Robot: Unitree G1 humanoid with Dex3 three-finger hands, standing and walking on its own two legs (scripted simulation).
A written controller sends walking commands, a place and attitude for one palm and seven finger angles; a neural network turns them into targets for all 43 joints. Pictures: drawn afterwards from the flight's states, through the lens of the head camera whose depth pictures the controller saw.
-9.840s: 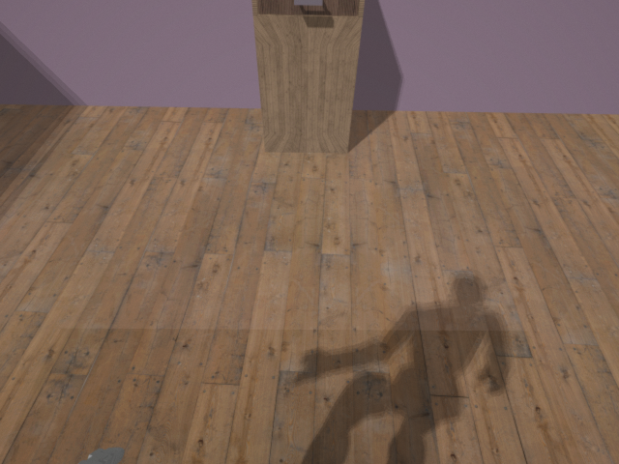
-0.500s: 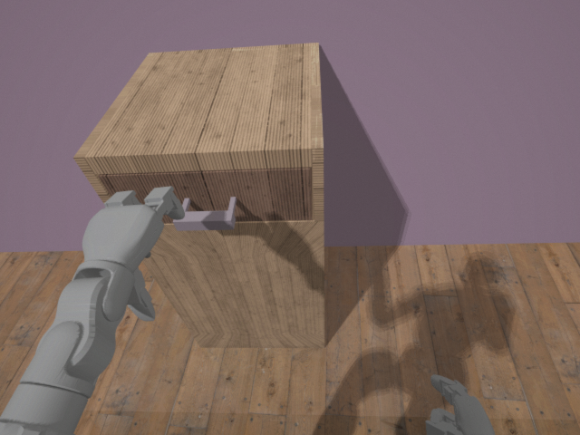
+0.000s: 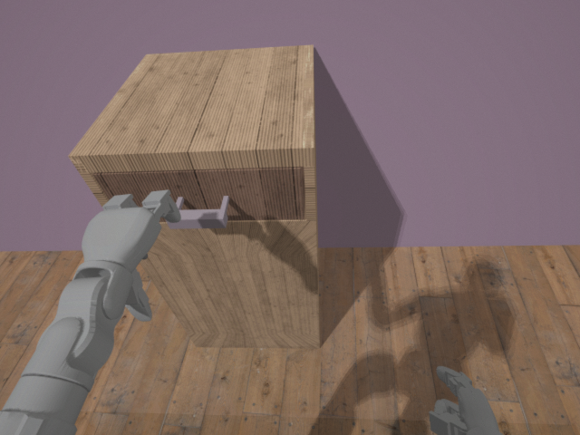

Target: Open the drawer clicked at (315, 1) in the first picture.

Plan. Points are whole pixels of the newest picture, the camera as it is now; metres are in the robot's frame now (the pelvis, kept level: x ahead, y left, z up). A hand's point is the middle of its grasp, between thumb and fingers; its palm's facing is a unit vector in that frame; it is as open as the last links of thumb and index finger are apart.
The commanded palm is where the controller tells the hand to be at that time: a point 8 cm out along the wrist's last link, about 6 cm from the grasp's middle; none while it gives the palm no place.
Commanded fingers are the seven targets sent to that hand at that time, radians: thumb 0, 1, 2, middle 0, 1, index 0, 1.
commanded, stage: move the hooked fingers above the handle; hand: left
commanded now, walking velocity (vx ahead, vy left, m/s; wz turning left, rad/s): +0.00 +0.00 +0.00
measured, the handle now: (200, 210) +0.50 +0.25 -0.01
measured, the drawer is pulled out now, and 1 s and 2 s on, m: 0.00 0.00 0.00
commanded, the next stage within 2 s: none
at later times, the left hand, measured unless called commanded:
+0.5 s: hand (164, 226) +0.38 +0.25 +0.07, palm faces +0.01 -0.06 -1.00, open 13.9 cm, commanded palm +0.36 +0.26 +0.14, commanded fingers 0.00 -0.50 0.30 -0.30 -1.20 -0.30 -1.20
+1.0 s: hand (178, 215) +0.43 +0.25 +0.06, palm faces -0.04 -0.03 -1.00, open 13.9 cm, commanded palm +0.41 +0.25 +0.12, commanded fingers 0.00 -0.50 0.30 -0.30 -1.20 -0.30 -1.20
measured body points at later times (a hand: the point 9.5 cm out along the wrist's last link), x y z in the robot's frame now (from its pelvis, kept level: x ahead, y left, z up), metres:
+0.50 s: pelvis +0.02 +0.01 -0.01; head +0.05 -0.02 +0.44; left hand +0.38 +0.25 +0.13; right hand +0.14 -0.25 -0.14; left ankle +0.02 +0.13 -0.74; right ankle -0.02 -0.10 -0.74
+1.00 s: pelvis +0.02 +0.01 -0.01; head +0.06 -0.01 +0.43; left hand +0.42 +0.25 +0.11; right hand +0.13 -0.25 -0.14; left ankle +0.02 +0.13 -0.74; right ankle -0.02 -0.10 -0.74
